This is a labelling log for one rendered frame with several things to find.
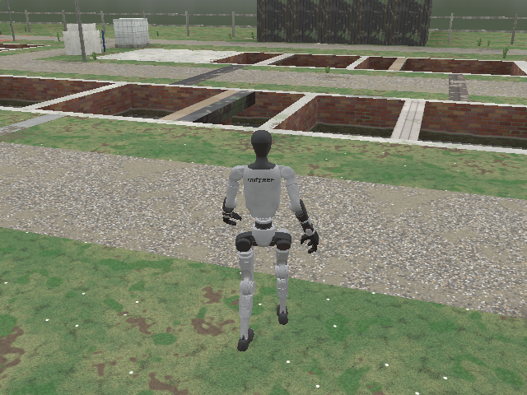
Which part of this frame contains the right robot foot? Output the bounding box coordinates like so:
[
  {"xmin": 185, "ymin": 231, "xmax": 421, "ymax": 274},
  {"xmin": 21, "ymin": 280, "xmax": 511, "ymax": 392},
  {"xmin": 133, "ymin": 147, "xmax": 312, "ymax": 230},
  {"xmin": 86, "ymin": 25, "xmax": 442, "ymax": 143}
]
[{"xmin": 277, "ymin": 305, "xmax": 288, "ymax": 325}]

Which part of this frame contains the left robot hand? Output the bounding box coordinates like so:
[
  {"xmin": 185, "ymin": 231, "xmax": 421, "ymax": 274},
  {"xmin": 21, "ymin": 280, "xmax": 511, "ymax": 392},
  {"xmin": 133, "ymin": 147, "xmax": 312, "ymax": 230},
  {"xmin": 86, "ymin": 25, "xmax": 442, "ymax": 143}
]
[{"xmin": 222, "ymin": 212, "xmax": 242, "ymax": 225}]

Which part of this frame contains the robot left forearm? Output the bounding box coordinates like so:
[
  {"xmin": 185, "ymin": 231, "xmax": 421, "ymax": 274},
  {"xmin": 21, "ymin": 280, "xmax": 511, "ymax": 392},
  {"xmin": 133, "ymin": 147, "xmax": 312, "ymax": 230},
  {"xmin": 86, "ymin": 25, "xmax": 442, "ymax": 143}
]
[{"xmin": 222, "ymin": 197, "xmax": 234, "ymax": 218}]

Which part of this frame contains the right robot hand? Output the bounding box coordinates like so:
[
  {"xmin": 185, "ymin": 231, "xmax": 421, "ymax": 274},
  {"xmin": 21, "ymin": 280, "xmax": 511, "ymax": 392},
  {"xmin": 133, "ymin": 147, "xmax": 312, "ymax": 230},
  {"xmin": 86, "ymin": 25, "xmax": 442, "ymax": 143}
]
[{"xmin": 301, "ymin": 231, "xmax": 319, "ymax": 253}]

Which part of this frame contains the right robot upper arm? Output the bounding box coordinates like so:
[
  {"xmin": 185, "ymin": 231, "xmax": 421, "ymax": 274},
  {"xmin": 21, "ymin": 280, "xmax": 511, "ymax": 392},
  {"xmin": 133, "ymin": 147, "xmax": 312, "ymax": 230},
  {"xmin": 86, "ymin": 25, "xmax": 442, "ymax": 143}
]
[{"xmin": 279, "ymin": 165, "xmax": 302, "ymax": 212}]

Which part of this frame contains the humanoid robot torso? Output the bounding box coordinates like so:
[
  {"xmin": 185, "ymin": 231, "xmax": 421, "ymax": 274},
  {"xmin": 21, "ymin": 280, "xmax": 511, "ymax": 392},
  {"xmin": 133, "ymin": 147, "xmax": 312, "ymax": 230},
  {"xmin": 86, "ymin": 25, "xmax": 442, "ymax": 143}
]
[{"xmin": 243, "ymin": 161, "xmax": 282, "ymax": 247}]

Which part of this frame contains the left robot upper arm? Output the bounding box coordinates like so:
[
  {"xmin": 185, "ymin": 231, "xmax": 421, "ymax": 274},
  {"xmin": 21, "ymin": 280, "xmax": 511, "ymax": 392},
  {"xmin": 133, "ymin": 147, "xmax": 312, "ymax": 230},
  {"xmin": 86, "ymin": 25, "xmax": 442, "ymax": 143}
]
[{"xmin": 225, "ymin": 165, "xmax": 245, "ymax": 208}]

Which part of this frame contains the robot right forearm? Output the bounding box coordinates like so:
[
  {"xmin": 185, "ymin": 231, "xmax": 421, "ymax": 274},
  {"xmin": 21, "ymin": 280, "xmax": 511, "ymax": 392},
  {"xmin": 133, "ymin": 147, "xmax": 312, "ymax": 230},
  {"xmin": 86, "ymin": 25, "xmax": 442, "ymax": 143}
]
[{"xmin": 295, "ymin": 199, "xmax": 315, "ymax": 236}]

